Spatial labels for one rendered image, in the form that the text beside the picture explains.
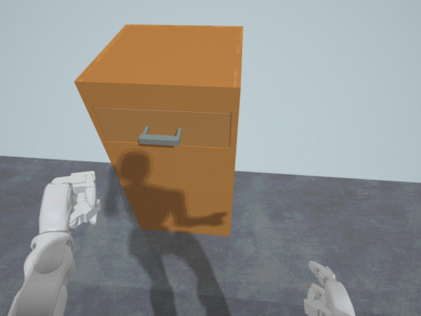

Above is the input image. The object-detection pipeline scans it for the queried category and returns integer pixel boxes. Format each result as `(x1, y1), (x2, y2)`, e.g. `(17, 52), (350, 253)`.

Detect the robot right hand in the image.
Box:
(304, 261), (355, 316)

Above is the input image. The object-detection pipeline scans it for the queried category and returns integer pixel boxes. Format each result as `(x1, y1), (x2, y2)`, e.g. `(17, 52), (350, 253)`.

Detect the drawer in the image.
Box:
(94, 107), (232, 147)

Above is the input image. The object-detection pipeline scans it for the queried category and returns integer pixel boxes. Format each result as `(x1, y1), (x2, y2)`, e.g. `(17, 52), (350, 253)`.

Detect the robot left hand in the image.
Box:
(39, 171), (101, 234)

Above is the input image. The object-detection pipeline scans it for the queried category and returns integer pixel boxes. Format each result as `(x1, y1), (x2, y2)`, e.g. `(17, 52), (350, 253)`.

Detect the cabinet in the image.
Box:
(74, 24), (243, 236)

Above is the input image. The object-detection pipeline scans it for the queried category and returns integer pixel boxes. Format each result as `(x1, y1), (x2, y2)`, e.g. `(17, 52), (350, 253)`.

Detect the handle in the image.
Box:
(139, 126), (182, 146)

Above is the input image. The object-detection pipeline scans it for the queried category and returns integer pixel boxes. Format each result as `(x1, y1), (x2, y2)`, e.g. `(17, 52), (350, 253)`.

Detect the robot left forearm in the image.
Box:
(7, 231), (75, 316)

